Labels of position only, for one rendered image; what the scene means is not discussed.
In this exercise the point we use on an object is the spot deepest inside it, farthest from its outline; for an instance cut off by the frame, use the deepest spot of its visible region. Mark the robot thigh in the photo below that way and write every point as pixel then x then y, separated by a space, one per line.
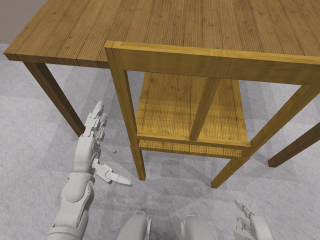
pixel 194 229
pixel 137 227

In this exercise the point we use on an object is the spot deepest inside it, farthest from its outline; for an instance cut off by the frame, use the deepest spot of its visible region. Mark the table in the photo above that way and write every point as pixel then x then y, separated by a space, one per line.
pixel 74 33

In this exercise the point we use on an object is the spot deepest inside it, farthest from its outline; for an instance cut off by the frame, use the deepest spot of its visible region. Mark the robot left hand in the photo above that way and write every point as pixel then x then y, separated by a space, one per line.
pixel 88 147

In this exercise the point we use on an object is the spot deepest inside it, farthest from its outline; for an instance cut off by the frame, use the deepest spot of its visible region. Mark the robot right hand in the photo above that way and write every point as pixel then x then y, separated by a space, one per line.
pixel 256 229

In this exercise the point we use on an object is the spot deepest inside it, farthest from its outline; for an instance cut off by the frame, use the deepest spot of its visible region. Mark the chair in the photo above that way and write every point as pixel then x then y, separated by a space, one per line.
pixel 190 101

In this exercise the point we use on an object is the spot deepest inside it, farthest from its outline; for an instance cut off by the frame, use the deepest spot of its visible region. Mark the right robot thigh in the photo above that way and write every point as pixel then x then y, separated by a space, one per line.
pixel 194 229

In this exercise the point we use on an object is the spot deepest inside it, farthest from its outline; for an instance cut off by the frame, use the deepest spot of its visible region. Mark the left robot thigh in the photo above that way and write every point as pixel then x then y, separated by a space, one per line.
pixel 137 227

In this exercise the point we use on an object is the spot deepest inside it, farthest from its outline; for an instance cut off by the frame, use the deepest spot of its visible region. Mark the left robot forearm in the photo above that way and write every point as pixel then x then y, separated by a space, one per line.
pixel 76 197

